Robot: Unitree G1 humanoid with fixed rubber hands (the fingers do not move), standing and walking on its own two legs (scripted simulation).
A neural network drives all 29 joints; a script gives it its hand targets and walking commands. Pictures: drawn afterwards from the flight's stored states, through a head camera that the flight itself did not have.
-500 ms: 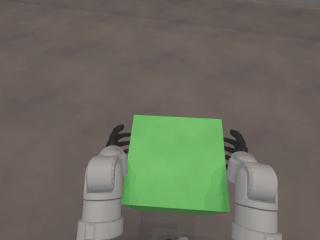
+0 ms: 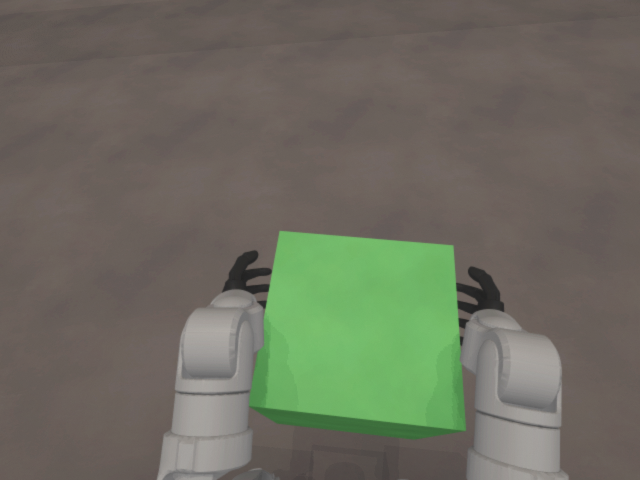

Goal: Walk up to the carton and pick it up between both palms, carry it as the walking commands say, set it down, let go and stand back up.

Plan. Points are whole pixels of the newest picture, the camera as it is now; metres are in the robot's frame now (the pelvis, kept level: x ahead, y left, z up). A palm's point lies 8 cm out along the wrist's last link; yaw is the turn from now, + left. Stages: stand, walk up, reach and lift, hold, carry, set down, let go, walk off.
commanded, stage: carry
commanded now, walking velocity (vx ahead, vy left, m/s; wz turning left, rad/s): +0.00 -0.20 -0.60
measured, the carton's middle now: (353, 346) +0.31 -0.02 -0.03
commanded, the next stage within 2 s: none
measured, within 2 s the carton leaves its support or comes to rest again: neither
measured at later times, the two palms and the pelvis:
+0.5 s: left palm (463, 338) +0.25 -0.12 +0.10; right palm out of the picture +0.17 -0.40 +0.10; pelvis -0.08 -0.17 +0.00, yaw -19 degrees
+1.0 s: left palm out of the picture +0.14 -0.31 +0.11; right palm out of the picture -0.01 -0.55 +0.12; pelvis -0.19 -0.28 +0.03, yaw -37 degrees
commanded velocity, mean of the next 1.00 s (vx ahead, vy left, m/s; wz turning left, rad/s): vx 0.00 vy -0.20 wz -0.60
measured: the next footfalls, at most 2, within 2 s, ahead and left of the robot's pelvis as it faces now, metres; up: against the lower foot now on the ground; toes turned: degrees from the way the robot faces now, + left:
left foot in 0.14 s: +0.05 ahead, +0.04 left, +0.00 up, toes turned +3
right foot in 0.48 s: -0.05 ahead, -0.36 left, +0.00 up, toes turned -25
